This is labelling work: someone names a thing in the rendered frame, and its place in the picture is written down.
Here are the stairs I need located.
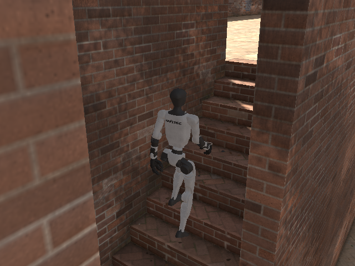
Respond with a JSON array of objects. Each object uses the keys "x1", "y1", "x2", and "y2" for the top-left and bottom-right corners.
[{"x1": 111, "y1": 61, "x2": 257, "y2": 266}]

